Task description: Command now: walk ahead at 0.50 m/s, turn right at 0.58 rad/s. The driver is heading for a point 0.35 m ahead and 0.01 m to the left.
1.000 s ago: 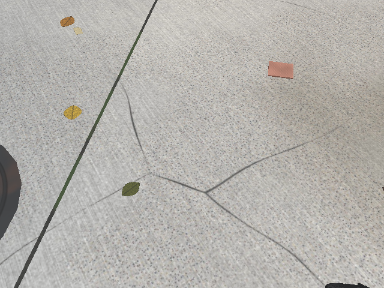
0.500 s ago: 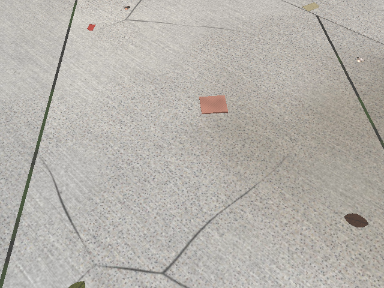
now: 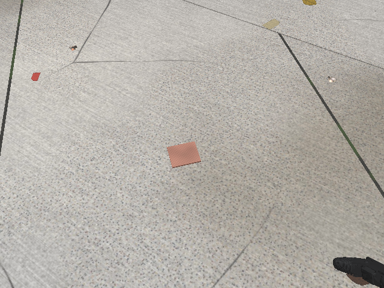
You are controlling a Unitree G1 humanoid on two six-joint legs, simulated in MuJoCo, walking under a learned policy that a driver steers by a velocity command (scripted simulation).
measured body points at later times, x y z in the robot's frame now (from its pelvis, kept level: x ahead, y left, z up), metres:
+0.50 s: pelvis +0.22 -0.01 +0.00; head +0.26 -0.02 +0.44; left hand +0.48 +0.18 -0.08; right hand +0.21 -0.29 -0.14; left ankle +0.15 +0.13 -0.73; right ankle +0.31 -0.13 -0.73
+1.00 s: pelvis +0.29 +0.00 +0.00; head +0.30 +0.00 +0.45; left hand +0.43 +0.23 -0.13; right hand +0.32 -0.27 -0.14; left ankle +0.29 +0.12 -0.73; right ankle +0.31 -0.13 -0.73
